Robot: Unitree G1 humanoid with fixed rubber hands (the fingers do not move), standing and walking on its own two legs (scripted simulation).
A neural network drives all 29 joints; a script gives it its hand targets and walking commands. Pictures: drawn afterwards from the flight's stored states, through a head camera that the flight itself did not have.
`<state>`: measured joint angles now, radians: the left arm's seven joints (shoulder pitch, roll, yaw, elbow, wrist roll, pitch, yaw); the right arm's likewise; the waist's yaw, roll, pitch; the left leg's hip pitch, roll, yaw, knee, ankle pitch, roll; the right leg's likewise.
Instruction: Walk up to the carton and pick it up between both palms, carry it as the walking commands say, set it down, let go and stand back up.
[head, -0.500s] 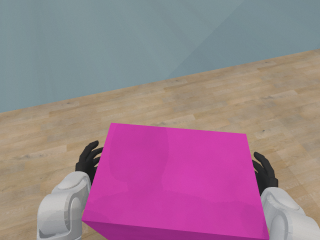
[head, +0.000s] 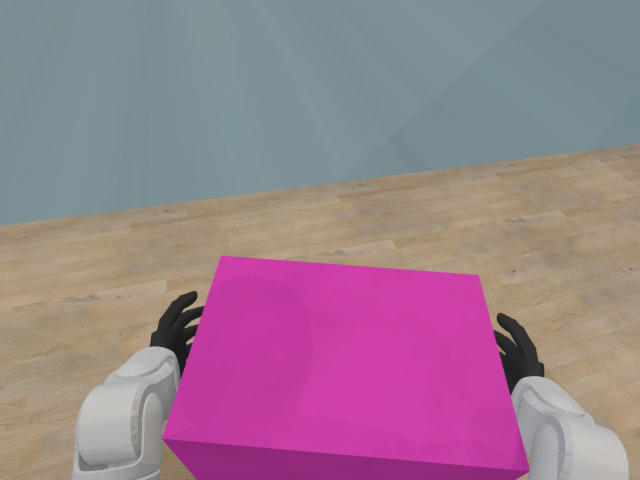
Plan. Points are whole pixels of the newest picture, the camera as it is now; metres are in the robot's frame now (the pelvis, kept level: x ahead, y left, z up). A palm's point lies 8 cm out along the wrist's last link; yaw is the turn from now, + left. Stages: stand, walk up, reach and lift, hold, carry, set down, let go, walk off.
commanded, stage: carry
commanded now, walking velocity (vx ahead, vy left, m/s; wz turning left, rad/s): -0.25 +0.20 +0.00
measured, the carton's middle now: (337, 399) +0.24 +0.01 +0.01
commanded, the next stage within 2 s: none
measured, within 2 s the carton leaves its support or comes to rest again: neither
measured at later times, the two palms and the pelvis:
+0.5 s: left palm out of the picture +0.00 +0.31 +0.06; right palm out of the picture -0.02 -0.06 +0.07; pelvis -0.24 +0.13 -0.01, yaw -1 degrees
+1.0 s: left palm out of the picture -0.19 +0.40 +0.07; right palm out of the picture -0.21 +0.02 +0.07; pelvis -0.44 +0.22 -0.01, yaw -1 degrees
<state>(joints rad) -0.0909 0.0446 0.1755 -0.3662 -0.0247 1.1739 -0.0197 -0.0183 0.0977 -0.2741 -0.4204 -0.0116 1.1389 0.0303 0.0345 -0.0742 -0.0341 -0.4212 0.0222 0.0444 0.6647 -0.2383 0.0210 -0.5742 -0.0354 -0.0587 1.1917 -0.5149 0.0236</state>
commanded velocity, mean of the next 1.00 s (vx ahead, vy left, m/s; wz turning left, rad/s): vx -0.08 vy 0.06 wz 0.00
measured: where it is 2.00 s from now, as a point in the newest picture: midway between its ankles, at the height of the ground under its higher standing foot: outside the picture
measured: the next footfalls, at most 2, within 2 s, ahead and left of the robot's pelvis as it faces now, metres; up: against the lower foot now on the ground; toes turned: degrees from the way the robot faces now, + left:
right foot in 0.12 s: -0.03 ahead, -0.07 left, +0.00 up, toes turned -9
left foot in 0.42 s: -0.19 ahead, +0.27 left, +0.00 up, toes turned +3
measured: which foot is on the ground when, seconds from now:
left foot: down 0.00-0.12, up 0.14-0.40, down 0.42-1.00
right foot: up 0.00-0.10, down 0.12-0.44, up 0.46-0.66, down 0.68-0.90, up 0.92-1.00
